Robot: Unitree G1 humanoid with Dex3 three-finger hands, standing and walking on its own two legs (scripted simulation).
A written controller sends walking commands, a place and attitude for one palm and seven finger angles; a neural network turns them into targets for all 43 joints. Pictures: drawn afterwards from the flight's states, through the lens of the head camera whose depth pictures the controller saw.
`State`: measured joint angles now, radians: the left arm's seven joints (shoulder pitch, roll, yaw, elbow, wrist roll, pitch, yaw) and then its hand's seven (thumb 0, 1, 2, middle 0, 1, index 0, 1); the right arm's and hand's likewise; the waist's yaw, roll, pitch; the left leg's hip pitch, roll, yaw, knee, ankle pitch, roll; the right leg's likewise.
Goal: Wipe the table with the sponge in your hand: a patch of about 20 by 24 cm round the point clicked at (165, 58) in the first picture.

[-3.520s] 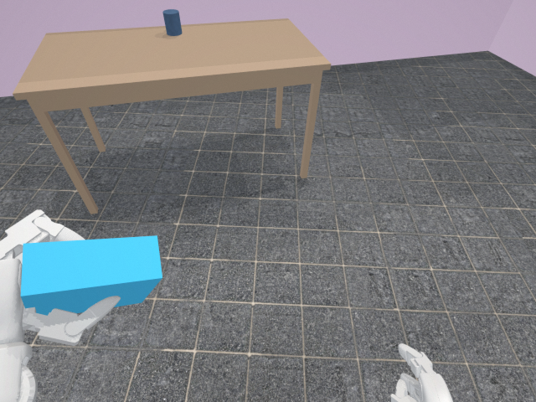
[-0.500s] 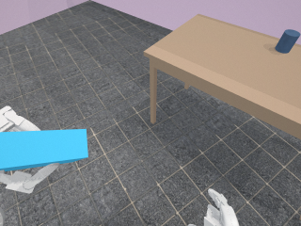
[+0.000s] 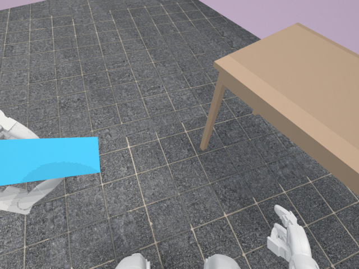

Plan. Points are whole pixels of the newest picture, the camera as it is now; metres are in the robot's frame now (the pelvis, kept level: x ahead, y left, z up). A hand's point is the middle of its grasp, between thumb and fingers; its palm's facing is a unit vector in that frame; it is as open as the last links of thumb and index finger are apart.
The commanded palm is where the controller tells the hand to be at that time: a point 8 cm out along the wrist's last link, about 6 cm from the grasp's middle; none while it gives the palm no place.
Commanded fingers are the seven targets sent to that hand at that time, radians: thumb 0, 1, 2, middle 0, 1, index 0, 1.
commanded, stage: walk to a spot facing it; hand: left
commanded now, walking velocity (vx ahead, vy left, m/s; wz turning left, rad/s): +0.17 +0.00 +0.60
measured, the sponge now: (57, 159) +0.25 +0.20 +0.18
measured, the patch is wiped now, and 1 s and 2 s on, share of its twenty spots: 0.00 0.00 0.00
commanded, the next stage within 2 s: turn to face it in 2.00 s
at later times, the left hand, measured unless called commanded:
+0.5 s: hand (13, 235) +0.15 +0.21 +0.19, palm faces +0.63 -0.66 -0.41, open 9.2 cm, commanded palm +0.07 +0.24 +0.20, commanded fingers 0.00 0.10 1.30 -1.20 -1.60 -1.20 -1.60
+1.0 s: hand out of the picture +0.01 +0.20 +0.20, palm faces +0.81 -0.38 -0.45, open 9.2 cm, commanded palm -0.05 +0.21 +0.20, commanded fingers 0.00 0.10 1.30 -1.20 -1.60 -1.20 -1.60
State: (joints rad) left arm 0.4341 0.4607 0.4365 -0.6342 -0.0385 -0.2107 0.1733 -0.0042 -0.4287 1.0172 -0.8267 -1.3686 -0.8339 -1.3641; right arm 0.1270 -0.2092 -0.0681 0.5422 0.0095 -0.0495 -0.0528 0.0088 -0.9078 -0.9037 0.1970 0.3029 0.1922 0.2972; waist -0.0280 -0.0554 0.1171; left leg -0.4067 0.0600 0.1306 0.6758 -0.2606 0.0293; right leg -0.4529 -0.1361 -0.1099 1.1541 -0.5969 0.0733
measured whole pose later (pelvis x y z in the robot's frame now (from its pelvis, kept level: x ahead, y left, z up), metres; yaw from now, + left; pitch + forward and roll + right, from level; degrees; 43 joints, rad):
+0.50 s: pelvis +0.01 -0.08 +0.02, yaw +19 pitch -1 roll +3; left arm 0.46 0.33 0.31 -0.50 -0.04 -0.13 0.15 0.00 -0.43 1.02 -0.83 -1.37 -0.84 -1.36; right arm 0.17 -0.24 -0.02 0.61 -0.01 -0.06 -0.09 0.01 -0.90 -0.90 0.20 0.30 0.20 0.30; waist -0.01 -0.01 0.05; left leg -0.48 0.04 0.08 1.08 -0.42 -0.06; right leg -0.24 -0.13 -0.25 0.52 -0.26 -0.04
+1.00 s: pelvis -0.02 -0.11 +0.01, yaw +36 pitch -1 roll -1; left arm 0.47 0.38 0.36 -0.53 -0.03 -0.17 0.14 -0.01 -0.43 1.02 -0.83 -1.36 -0.84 -1.36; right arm 0.24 -0.12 0.05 0.63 0.00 -0.09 -0.03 0.01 -0.90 -0.90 0.21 0.30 0.20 0.30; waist 0.04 0.06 0.01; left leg -0.35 0.05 -0.09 0.61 -0.29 -0.01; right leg -0.26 -0.02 -0.13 0.58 -0.42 0.05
